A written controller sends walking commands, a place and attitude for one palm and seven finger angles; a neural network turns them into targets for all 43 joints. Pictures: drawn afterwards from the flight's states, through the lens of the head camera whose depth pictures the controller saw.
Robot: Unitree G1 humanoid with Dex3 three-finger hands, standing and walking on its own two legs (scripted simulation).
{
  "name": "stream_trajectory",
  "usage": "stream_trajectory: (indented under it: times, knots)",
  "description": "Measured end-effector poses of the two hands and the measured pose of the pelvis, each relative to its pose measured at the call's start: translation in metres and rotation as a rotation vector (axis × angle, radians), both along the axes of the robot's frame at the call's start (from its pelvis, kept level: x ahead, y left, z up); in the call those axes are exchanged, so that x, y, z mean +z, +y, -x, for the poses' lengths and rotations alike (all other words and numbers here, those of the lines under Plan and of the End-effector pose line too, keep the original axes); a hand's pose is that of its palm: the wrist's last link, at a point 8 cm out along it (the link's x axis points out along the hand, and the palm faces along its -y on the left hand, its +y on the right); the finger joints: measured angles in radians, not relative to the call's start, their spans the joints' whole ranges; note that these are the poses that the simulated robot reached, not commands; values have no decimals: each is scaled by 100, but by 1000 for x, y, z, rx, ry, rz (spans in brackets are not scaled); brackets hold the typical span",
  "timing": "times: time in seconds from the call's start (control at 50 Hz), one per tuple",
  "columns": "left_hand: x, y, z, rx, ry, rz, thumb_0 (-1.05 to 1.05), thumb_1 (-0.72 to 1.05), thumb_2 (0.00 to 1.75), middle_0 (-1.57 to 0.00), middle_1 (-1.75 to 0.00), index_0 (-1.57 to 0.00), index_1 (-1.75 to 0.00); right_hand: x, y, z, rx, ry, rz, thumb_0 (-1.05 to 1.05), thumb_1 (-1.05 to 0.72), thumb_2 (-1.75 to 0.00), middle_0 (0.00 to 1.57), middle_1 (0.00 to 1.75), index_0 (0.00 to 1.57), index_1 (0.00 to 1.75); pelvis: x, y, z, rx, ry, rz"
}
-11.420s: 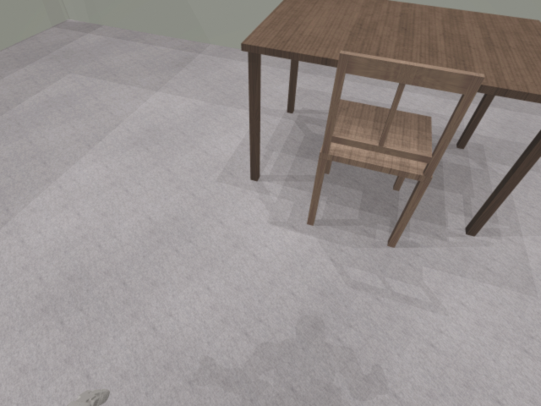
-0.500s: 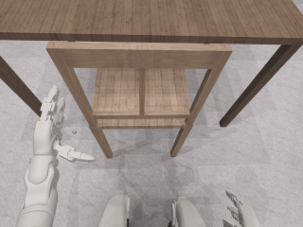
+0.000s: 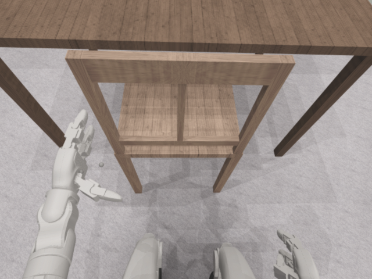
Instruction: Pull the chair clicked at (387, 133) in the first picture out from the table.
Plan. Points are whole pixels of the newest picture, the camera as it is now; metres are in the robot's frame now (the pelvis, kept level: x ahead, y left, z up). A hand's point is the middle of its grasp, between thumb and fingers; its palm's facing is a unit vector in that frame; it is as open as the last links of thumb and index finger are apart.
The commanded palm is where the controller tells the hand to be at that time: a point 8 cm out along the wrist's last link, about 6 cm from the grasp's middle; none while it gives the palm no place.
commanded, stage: aim the fingers beside a spindle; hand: left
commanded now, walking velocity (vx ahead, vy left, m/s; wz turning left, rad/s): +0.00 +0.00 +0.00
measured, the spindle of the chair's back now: (180, 114) +0.49 +0.03 +0.00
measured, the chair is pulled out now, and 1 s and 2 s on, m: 0.00 0.00 0.00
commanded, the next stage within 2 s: push the fingers through the gap in 0.54 s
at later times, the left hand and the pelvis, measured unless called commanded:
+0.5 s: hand (113, 166) +0.34 +0.16 +0.02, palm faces +0.00 -1.00 -0.03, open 16.9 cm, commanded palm +0.32 +0.23 +0.03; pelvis +0.00 +0.00 +0.00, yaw +0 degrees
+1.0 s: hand (102, 152) +0.37 +0.19 +0.02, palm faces +0.06 -1.00 -0.06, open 16.9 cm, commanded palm +0.35 +0.24 +0.02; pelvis +0.00 -0.01 -0.01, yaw +0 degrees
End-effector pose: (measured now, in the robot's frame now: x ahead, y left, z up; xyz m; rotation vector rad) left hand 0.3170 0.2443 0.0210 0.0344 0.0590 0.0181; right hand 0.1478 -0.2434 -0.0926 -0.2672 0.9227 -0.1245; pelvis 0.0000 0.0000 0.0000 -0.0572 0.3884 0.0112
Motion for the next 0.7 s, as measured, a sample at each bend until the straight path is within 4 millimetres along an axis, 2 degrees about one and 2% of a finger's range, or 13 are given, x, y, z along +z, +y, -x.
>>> stream_trajectory:
  times: [0.06, 0.12, 0.24, 0.32, 0.42, 0.5, 0.6, 0.66, 0.7]
  knots:
    - [-8, -16, 3, -36, 24, 26, -1, -50, 30, -5, -8, -6, -8, 0, 0, 2, -5, 3, 6, 1, -90, -90, 21, 30, 20, 30, 0, 2, -1, -2, 2, -1]
    - [-4, -22, 4, -24, -11, 19, -1, -50, 30, -6, -8, -6, -8, 1, -1, 3, -15, 2, 14, 1, -90, -90, 21, 30, 20, 30, 0, 2, -1, -10, -1, -4]
    - [17, -2, 1, 56, -97, -49, -1, -50, 30, -6, -8, -7, -8, 1, 0, 4, -12, 11, 1, 1, -90, -90, 21, 30, 20, 30, 1, -1, -1, -10, -7, -7]
    - [10, 4, 0, 47, -38, -36, -1, -50, 30, -6, -8, -6, -8, -1, 0, 4, -3, 19, -8, 1, -90, -90, 21, 30, 20, 30, 1, -2, -1, -2, -5, -4]
    - [-11, -16, 4, -19, 34, 16, -1, -50, 30, -5, -8, -6, -8, -2, -5, 4, -9, 17, 8, 1, -90, -90, 21, 30, 20, 30, 0, -2, -1, -2, 1, -4]
    - [0, -26, 3, -14, -37, 2, -1, -50, 30, -6, -8, -6, -8, 0, -8, 3, -20, 8, 22, 1, -90, -90, 21, 30, 20, 30, 0, -3, -1, -9, -2, -8]
    - [18, -9, -7, 48, -103, -50, -1, -50, 30, -6, -8, -7, -8, -1, -8, 2, -16, 12, 9, 1, -90, -90, 21, 30, 20, 30, 0, -6, -1, -10, -5, -12]
    - [10, 1, -10, 59, -44, -48, -1, -50, 30, -6, -8, -7, -8, -3, -9, 3, -12, 19, -2, 1, -90, -90, 21, 30, 20, 30, 0, -8, -1, -7, 0, -11]
    - [0, 1, -10, 45, 7, -31, -1, -50, 30, -6, -8, -6, -8, -4, -10, 4, -12, 24, -3, 1, -90, -90, 21, 30, 20, 30, -1, -8, -1, -5, 2, -10]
